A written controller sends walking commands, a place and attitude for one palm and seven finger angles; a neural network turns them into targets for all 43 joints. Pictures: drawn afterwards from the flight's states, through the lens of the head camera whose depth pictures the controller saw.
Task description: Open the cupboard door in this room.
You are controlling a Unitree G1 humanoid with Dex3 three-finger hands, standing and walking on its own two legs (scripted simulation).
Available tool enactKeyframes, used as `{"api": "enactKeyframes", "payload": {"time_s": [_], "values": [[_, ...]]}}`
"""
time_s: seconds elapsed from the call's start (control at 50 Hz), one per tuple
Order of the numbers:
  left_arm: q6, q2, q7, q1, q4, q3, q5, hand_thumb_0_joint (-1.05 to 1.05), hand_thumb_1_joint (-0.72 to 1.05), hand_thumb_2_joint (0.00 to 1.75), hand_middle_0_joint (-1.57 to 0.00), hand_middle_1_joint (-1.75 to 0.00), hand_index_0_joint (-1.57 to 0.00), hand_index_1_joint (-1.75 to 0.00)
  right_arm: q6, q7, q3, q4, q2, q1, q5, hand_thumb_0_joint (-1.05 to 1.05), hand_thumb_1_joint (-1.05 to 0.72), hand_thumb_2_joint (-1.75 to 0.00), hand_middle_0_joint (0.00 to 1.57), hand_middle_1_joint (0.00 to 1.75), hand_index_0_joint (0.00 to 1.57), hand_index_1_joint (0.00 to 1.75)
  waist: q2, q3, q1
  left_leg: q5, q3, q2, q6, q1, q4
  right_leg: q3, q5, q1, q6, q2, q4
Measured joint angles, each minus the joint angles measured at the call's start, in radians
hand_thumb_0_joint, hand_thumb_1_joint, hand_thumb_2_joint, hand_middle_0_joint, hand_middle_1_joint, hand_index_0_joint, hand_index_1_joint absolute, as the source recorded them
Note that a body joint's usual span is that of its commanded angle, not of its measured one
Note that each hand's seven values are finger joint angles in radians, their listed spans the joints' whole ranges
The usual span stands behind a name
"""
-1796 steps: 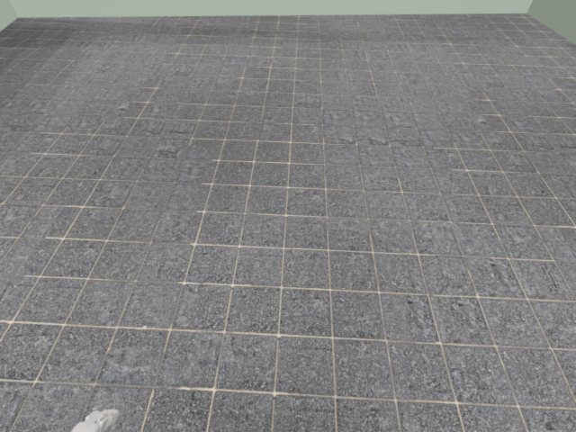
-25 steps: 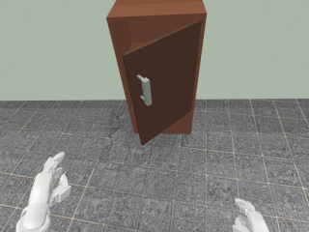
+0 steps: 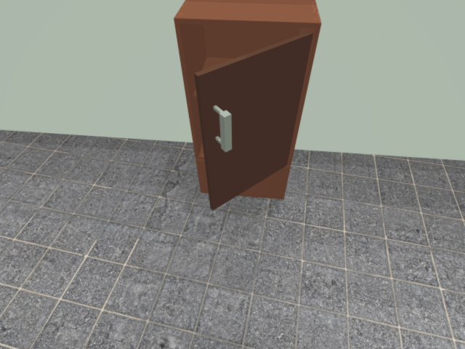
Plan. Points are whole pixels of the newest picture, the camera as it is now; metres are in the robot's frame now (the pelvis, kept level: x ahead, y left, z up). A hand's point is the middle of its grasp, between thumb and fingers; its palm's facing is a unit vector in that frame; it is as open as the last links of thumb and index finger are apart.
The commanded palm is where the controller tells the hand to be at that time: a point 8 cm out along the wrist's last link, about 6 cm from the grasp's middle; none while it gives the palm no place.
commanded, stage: let the arm hang, fingers relaxed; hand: left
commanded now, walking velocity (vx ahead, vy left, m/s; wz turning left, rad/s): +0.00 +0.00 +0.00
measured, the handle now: (221, 128) +0.70 +0.07 -0.05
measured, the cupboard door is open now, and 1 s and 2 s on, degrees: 43 43 43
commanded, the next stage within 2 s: look to check the result in 0.48 s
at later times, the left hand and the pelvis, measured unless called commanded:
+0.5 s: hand out of the picture +0.00 +0.18 -0.18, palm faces +0.04 -0.98 -0.18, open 7.4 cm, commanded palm none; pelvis +0.00 +0.01 +0.00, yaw -1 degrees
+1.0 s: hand out of the picture +0.04 +0.20 -0.17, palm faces +0.02 -0.98 -0.22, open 7.4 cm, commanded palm none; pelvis +0.02 +0.01 +0.00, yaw -1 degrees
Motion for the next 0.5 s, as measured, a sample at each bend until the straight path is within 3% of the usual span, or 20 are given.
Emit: {"api": "enactKeyframes", "payload": {"time_s": [0.24,0.5], "values": [[-0.008,-0.046,0.003,-0.006,0.026,0.001,0.004,0.01,0.91,0.90,-0.20,-0.30,-0.20,-0.30,-0.012,0.000,0.000,0.021,0.032,0.019,-0.006,0.01,-0.91,-0.90,0.20,0.30,0.20,0.30,-0.007,-0.037,-0.003,0.009,0.014,-0.014,0.013,-0.013,-0.007,0.013,-0.002,-0.028,0.013,-0.015,0.019],[-0.022,-0.058,0.005,-0.004,0.040,-0.001,0.003,0.01,0.91,0.90,-0.20,-0.30,-0.20,-0.30,-0.027,-0.007,-0.002,0.032,0.036,0.023,0.001,0.01,-0.91,-0.90,0.19,0.30,0.20,0.30,-0.024,-0.024,-0.003,0.003,0.021,-0.023,0.020,-0.005,-0.018,0.020,-0.013,-0.025,0.021,-0.024,0.020]]}}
